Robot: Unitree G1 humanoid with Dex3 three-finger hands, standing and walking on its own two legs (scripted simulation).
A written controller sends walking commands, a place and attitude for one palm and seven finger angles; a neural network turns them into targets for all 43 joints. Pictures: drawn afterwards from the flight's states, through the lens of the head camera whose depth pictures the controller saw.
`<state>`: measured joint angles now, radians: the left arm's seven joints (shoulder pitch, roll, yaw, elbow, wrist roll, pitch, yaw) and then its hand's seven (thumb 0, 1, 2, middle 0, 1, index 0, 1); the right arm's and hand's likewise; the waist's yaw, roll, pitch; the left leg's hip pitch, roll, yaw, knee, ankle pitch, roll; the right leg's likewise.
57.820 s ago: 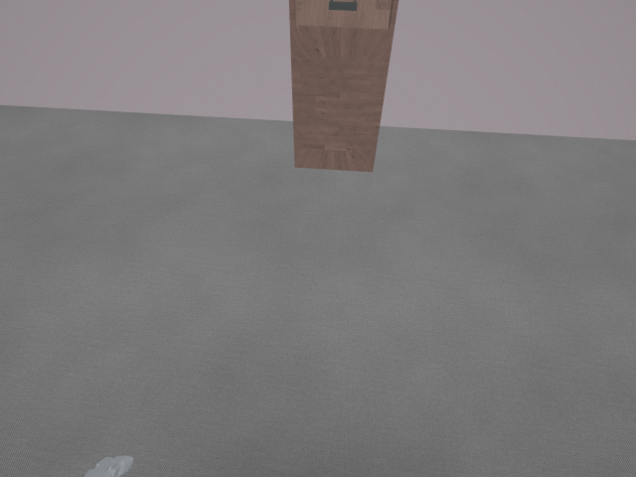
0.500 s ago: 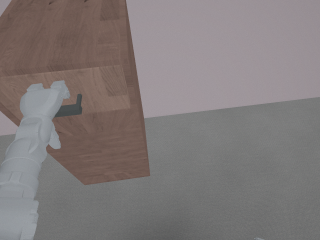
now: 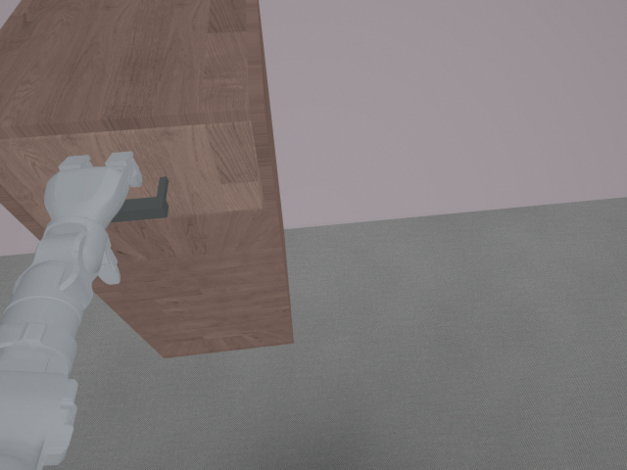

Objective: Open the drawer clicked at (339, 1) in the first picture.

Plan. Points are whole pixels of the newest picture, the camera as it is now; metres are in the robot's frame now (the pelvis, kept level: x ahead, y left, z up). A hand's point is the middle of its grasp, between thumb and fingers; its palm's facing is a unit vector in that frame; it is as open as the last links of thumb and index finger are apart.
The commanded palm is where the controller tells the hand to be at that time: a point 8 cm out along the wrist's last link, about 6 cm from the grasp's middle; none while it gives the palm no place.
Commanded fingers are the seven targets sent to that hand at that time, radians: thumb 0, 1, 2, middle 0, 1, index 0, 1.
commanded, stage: lower the fingers behind the handle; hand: left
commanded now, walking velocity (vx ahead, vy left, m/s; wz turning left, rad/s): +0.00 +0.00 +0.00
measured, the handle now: (131, 198) +0.47 +0.29 +0.04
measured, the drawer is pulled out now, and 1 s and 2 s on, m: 0.00 0.00 0.00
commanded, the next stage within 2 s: lift the fingers back up to retry in 0.54 s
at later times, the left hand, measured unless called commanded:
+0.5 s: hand (108, 221) +0.42 +0.30 +0.05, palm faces -0.05 +0.03 -1.00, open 13.9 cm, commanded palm +0.40 +0.29 +0.08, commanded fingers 0.00 -0.50 0.30 -0.30 -1.20 -0.30 -1.20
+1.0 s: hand (109, 215) +0.42 +0.29 +0.07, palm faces +0.00 -0.01 -1.00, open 13.9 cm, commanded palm +0.39 +0.30 +0.14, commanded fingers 0.00 -0.50 0.30 -0.30 -1.20 -0.30 -1.20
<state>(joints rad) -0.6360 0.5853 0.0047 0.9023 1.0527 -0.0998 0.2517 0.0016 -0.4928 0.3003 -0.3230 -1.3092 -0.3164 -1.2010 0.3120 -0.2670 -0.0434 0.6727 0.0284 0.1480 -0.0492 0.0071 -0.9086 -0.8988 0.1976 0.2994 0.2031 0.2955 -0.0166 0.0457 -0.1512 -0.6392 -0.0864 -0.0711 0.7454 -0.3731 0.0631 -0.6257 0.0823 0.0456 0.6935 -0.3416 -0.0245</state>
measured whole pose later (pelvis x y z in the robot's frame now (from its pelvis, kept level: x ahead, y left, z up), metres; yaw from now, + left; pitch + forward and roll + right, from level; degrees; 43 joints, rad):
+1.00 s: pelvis +0.00 +0.00 +0.00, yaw +0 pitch +14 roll -2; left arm -0.54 0.58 0.04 0.76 1.02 -0.12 0.21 0.00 -0.49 0.30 -0.30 -1.22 -0.32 -1.20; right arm 0.29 -0.26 -0.04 0.66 0.03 0.15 -0.06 0.01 -0.91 -0.90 0.20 0.30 0.20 0.30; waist -0.02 0.06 -0.14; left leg -0.58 -0.08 -0.07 0.72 -0.37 0.06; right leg -0.56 0.08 0.05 0.66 -0.34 -0.02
